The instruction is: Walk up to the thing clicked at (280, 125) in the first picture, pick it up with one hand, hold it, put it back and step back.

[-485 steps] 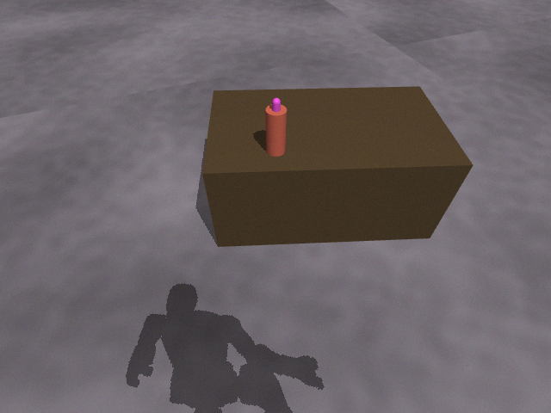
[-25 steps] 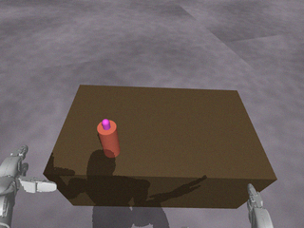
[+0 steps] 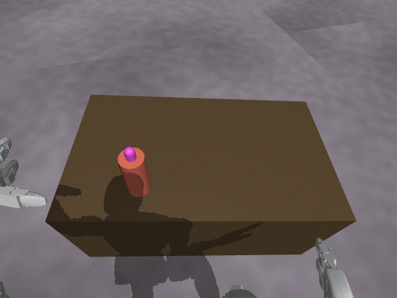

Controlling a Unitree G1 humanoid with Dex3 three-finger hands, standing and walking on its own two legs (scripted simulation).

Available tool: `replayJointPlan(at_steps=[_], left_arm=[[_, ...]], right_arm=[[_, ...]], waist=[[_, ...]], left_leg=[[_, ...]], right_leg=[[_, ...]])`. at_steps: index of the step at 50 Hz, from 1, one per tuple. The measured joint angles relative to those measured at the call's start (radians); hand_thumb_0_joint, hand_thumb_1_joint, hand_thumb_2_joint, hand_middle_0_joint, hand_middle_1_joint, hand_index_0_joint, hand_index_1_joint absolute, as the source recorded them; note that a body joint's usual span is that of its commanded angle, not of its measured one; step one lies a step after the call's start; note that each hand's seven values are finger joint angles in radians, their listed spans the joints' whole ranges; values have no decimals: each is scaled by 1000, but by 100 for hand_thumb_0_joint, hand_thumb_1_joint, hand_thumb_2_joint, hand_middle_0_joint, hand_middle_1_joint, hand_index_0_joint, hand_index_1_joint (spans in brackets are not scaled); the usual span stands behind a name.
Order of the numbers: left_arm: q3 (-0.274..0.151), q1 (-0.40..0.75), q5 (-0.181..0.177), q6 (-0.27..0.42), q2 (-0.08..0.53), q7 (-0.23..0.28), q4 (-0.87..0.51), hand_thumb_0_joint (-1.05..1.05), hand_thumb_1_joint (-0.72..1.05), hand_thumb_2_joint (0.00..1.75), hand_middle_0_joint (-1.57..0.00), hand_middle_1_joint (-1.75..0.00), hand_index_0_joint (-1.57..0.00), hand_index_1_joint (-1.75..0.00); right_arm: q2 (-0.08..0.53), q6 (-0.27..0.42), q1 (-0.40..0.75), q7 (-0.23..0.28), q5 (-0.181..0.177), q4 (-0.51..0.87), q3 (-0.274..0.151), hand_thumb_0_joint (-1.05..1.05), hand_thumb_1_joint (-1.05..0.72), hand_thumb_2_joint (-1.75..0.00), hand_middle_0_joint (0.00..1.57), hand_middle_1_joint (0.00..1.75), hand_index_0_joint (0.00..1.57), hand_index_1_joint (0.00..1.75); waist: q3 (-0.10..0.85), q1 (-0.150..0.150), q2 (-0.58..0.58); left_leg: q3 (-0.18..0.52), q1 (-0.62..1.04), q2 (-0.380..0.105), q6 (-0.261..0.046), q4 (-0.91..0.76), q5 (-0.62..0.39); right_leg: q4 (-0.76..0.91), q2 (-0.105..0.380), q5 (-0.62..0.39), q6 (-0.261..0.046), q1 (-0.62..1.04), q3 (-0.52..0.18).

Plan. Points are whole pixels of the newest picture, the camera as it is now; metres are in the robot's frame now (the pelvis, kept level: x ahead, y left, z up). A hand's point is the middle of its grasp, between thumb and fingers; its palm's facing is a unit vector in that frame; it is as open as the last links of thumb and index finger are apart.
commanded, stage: go down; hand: left
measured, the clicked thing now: (134, 170) +0.50 +0.17 -0.17
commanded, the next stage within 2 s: approach in 0.70 s
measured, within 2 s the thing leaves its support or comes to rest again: neither
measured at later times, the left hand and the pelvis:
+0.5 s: hand (20, 154) +0.39 +0.34 +0.06, palm faces +0.19 -0.98 -0.08, open 17.4 cm; pelvis -0.01 +0.00 -0.01, yaw +0 degrees
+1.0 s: hand (28, 143) +0.43 +0.35 +0.05, palm faces +0.19 -0.98 -0.02, open 17.6 cm; pelvis -0.01 +0.00 -0.02, yaw +0 degrees
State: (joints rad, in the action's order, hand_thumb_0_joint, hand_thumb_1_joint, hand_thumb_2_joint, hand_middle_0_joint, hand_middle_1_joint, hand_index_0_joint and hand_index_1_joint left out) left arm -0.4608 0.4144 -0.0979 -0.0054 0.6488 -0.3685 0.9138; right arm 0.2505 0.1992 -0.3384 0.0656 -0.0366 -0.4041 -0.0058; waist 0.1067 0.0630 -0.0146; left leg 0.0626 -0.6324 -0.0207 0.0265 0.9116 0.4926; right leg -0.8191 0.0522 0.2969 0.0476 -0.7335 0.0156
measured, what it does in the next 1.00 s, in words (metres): stands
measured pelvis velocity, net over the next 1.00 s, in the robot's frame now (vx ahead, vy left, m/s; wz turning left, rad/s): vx -0.01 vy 0.00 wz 0.00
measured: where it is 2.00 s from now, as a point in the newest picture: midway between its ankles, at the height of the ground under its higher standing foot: outside the picture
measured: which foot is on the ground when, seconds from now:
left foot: down 0.00-1.00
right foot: down 0.00-1.00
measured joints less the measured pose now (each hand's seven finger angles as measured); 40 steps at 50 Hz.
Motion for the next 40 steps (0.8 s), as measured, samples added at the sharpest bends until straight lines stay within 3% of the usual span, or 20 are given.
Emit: replayJointPlan(at_steps=[16,40], left_arm=[[-62,128,-7,97,71,-58,114,-1,-51,7,-5,-4,-6,-3],[-117,252,-7,134,175,-98,222,-1,-54,7,-6,-5,-6,-5]], right_arm=[[8,-42,13,-5,8,37,16,-1,53,-5,6,5,6,5],[18,-49,-1,-3,14,118,37,-1,54,-5,6,5,6,5]], waist=[[-9,26,-15],[11,69,-10]], left_leg=[[7,-61,3,4,27,-3],[13,-166,-8,8,92,16]], right_leg=[[-27,2,-1,-3,-60,4],[-72,-9,4,-7,-157,8]])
